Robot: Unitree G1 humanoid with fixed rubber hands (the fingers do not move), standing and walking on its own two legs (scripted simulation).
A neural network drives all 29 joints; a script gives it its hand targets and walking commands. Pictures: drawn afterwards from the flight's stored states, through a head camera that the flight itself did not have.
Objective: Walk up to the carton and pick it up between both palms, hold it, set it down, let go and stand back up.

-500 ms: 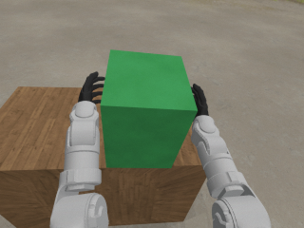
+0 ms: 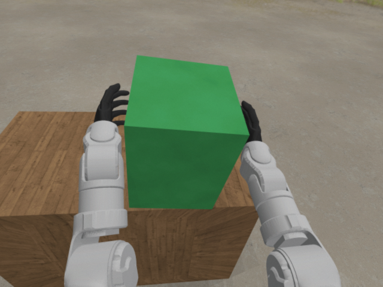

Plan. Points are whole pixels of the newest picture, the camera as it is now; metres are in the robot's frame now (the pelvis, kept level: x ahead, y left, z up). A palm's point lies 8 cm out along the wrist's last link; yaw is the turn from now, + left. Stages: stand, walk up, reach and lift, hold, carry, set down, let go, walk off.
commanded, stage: reach and lift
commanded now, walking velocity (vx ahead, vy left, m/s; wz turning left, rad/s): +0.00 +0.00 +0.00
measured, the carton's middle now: (177, 138) +0.41 +0.00 +0.13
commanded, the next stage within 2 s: hold in 0.50 s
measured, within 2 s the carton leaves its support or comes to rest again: neither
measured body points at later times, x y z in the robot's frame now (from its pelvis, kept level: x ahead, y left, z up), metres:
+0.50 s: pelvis +0.01 +0.00 +0.00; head -0.04 +0.03 +0.44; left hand +0.39 +0.15 +0.21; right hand +0.38 -0.14 +0.18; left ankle +0.03 +0.11 -0.75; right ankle +0.03 -0.10 -0.75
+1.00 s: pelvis +0.01 +0.00 +0.00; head -0.05 +0.03 +0.44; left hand +0.38 +0.16 +0.23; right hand +0.37 -0.13 +0.20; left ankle +0.03 +0.11 -0.75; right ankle +0.03 -0.10 -0.75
